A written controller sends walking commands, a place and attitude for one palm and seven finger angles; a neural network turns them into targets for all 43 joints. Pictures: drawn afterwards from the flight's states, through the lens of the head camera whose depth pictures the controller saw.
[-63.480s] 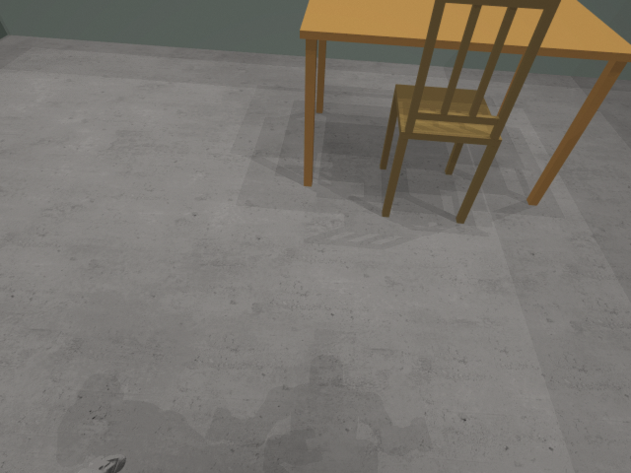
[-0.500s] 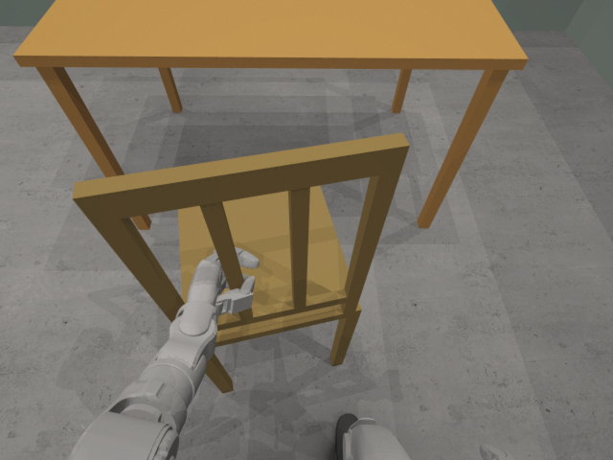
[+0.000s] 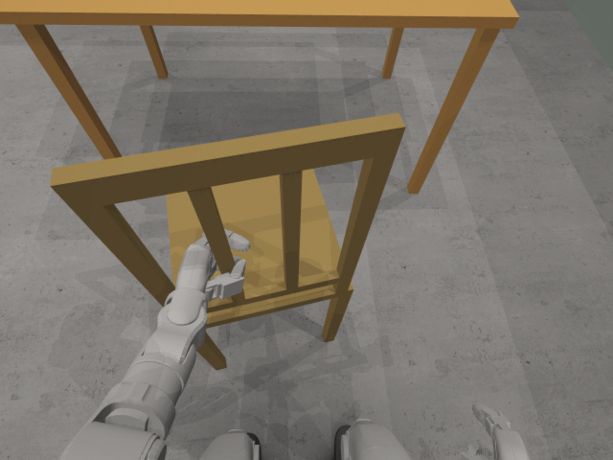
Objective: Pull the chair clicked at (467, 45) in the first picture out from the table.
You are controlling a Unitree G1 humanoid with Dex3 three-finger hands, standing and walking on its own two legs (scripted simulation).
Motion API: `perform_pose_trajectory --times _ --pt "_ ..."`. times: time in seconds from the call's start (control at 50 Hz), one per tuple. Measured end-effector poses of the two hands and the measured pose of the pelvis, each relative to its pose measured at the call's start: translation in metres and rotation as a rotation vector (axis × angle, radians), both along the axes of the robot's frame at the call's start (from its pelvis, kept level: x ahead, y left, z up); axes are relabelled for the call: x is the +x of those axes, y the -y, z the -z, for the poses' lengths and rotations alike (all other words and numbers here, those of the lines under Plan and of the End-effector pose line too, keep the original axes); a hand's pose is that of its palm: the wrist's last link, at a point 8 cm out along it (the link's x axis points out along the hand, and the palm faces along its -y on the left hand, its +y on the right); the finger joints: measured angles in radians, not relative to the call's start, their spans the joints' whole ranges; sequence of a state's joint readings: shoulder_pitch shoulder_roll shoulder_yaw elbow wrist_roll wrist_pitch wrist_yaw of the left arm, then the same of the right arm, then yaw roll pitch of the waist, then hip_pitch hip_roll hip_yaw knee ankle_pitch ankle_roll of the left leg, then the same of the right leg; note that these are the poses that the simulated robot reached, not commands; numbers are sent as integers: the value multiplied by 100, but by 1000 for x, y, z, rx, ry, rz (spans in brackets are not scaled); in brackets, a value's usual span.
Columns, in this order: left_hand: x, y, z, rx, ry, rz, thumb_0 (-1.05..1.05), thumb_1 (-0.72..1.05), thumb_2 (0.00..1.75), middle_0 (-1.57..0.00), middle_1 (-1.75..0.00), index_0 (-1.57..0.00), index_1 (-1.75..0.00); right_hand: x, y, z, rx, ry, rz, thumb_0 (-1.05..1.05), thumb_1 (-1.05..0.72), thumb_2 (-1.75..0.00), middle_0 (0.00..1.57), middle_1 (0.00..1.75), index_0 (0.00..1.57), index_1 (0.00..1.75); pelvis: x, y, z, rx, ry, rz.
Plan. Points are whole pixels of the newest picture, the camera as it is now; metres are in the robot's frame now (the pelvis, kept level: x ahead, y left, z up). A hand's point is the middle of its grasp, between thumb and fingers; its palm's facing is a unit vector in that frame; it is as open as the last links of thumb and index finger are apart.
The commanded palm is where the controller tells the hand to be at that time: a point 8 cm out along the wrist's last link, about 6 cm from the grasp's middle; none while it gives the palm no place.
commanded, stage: step backward, pulling the chair out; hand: left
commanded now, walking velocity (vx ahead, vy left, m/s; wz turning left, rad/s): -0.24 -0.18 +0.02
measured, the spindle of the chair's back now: (223, 254) +0.39 +0.13 -0.05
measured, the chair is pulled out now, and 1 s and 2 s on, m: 0.45 0.58 0.58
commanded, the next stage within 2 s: stop walking, hand still on the chair in 0.26 s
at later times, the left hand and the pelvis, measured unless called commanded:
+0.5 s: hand (225, 341) +0.26 +0.11 -0.06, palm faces -0.03 -0.99 -0.17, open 5.4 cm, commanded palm +0.25 +0.16 -0.04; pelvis -0.08 +0.00 +0.00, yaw -2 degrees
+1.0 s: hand (219, 366) +0.23 +0.12 -0.06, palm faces -0.10 -0.98 -0.17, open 5.6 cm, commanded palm +0.22 +0.17 -0.04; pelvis -0.03 +0.02 +0.01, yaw -3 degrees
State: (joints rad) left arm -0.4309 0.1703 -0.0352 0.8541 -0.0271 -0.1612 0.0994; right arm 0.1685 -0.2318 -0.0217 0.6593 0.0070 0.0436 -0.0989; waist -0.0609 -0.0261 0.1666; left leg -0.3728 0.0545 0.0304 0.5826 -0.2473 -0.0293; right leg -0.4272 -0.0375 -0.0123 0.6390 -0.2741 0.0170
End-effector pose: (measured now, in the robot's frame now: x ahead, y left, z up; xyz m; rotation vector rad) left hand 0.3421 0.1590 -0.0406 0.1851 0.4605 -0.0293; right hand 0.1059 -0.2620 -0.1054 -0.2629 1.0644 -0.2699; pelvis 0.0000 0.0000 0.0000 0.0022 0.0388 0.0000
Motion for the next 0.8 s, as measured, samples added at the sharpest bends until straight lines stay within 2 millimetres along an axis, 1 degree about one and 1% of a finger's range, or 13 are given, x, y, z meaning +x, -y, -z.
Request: perform_pose_trajectory --times 0.06,0.1,0.18,0.24,0.3,0.36,0.4,0.46,0.54,0.6,0.66,0.72,0.8 --pt "-17 -1 0 3 -3 -17 3 68 76 -20 -119 -47 -145 -6 -9 8 58 7 -16 0 -91 -90 20 30 20 30 -4 7 1 -9 -7 18" --pt "-27 0 -1 7 -9 -36 4 68 77 -21 -118 -47 -145 -11 -13 15 97 2 -23 0 -91 -90 20 30 20 30 -10 11 1 -28 3 32" --pt "-43 2 -2 4 -30 -71 5 67 77 -22 -114 -48 -145 -29 -15 21 121 -18 -13 0 -91 -90 21 30 21 30 -25 16 -1 -28 20 22" --pt "-52 2 -3 -4 -48 -82 5 67 77 -22 -113 -49 -145 -43 -9 20 96 -19 -6 1 -91 -90 21 30 21 30 -35 13 -1 -14 15 11" --pt "-59 0 -3 -4 -48 -64 5 67 76 -21 -114 -49 -145 -56 -2 18 45 -10 -4 1 -91 -90 21 30 21 30 -45 5 3 -23 9 -6" --pt "-67 -2 -3 -7 -50 -48 5 68 76 -20 -114 -49 -145 -72 0 11 10 -16 13 1 -91 -90 21 30 21 30 -59 0 1 2 22 4" --pt "-73 -4 -3 -9 -50 -41 5 68 75 -19 -115 -50 -145 -83 0 6 1 -11 16 1 -91 -90 21 30 21 30 -66 -1 0 4 26 16" --pt "-86 -5 -4 -3 -40 -36 5 68 75 -20 -115 -50 -145 -96 -2 4 12 6 26 1 -91 -90 20 30 20 30 -76 0 0 -1 44 23" --pt "-105 -5 -4 -1 -43 -57 5 68 76 -20 -115 -50 -145 -110 -9 7 57 4 33 1 -91 -90 20 30 20 30 -80 7 -1 -2 60 28" --pt "-117 -4 -4 -3 -52 -77 6 68 76 -21 -115 -50 -145 -115 -13 9 80 -2 35 1 -91 -90 20 30 21 30 -76 10 -3 0 63 33" --pt "-125 -4 -5 -3 -60 -81 6 67 77 -21 -114 -50 -145 -114 -13 7 79 5 37 1 -91 -90 21 30 21 30 -71 10 -6 2 62 42" --pt "-129 -5 -5 -3 -64 -73 6 67 76 -21 -114 -50 -145 -107 -10 5 62 30 40 1 -91 -90 21 30 21 30 -64 6 -7 -3 66 49" --pt "-129 -7 -5 -4 -70 -53 6 67 76 -21 -115 -50 -145 -91 -9 -3 42 67 49 1 -91 -90 21 30 21 30 -53 0 -9 -6 65 55"
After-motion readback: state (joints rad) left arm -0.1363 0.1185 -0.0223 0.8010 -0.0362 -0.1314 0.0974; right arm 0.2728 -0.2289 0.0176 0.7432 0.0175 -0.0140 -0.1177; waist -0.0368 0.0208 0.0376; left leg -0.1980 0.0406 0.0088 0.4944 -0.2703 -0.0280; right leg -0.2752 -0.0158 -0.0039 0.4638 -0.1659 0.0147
